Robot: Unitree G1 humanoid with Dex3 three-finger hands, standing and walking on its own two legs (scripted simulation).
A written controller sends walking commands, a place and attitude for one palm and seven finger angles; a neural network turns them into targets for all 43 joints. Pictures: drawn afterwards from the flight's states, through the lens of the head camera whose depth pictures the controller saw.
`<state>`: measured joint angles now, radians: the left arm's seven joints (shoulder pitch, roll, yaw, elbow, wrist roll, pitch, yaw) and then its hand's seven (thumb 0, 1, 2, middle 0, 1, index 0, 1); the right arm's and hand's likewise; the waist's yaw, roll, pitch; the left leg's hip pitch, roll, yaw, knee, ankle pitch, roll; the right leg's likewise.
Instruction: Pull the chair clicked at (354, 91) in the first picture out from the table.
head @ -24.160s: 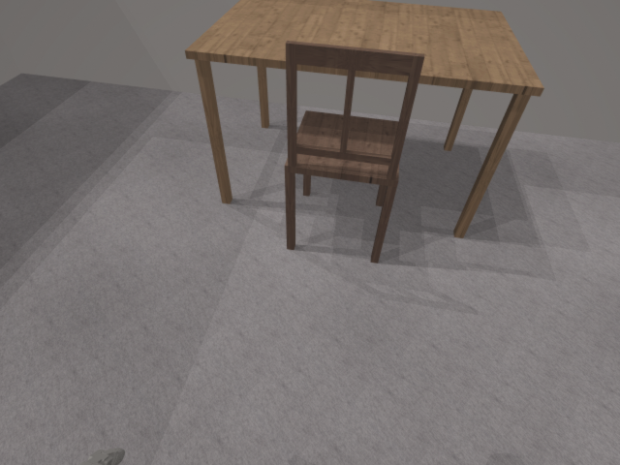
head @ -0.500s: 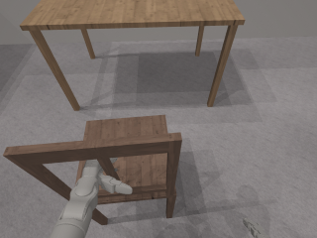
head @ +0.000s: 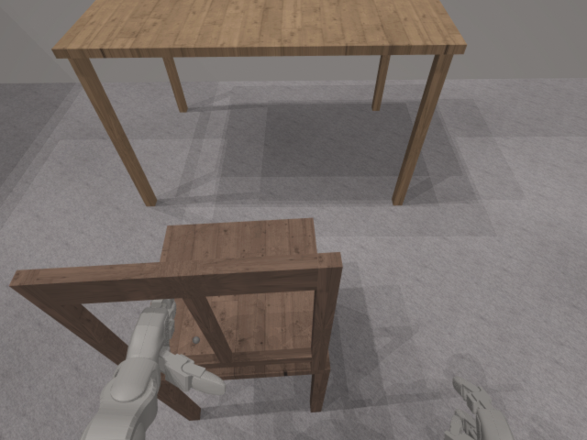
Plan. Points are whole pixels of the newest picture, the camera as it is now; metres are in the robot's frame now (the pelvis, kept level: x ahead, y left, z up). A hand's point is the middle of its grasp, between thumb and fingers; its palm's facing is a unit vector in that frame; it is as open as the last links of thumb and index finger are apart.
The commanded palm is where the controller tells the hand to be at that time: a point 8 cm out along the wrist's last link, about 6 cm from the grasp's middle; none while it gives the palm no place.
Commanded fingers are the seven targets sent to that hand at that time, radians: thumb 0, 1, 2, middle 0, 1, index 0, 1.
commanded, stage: draw the fingers out of the gap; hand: left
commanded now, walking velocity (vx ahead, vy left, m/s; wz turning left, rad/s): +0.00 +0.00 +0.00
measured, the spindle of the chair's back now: (211, 330) +0.30 +0.14 -0.07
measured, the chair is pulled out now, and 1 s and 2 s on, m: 0.61 0.61 0.61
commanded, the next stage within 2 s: draw the hand back to the body in 0.52 s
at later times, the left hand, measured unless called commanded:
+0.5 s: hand (189, 410) +0.18 +0.14 -0.03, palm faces -0.01 -0.99 -0.13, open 17.5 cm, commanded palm +0.16 +0.20 +0.00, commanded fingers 0.00 -0.55 0.20 0.00 0.00 0.00 0.00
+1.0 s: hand (141, 412) +0.16 +0.18 +0.04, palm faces +0.02 -1.00 -0.09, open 17.5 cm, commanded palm +0.13 +0.24 +0.06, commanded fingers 0.00 -0.55 0.20 0.00 0.00 0.00 0.00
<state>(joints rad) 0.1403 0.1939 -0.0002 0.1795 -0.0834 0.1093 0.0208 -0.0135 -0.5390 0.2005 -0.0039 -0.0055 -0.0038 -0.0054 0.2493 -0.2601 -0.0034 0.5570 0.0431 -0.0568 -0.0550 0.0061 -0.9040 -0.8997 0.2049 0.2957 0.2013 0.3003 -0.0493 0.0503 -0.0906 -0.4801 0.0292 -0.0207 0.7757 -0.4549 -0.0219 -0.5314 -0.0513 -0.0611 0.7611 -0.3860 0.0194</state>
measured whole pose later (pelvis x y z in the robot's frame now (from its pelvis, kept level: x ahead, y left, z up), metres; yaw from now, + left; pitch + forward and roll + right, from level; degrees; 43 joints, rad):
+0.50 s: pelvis -0.01 +0.00 -0.01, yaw +1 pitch +9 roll -1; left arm 0.46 0.20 -0.07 -0.12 -0.08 0.17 0.02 -0.01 -0.54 0.20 0.00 0.00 0.00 0.00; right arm 0.25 -0.24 0.02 0.50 0.04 -0.11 -0.09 0.01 -0.90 -0.90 0.21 0.30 0.20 0.30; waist -0.04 0.05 -0.12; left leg -0.55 0.02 -0.04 0.89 -0.49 -0.02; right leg -0.59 -0.07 -0.08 0.86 -0.42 0.02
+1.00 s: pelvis -0.02 +0.00 -0.03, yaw +1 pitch +11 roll -2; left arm 0.61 0.24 0.07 -0.29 -0.22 -0.27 -0.13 -0.02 -0.55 0.20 0.00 0.00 0.00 0.00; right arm 0.20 -0.19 -0.01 0.57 0.06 -0.15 -0.06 0.01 -0.90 -0.90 0.21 0.30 0.20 0.30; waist -0.01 0.04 -0.11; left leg -0.68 0.03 -0.06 1.04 -0.55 -0.02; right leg -0.70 -0.06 -0.08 0.98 -0.47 0.02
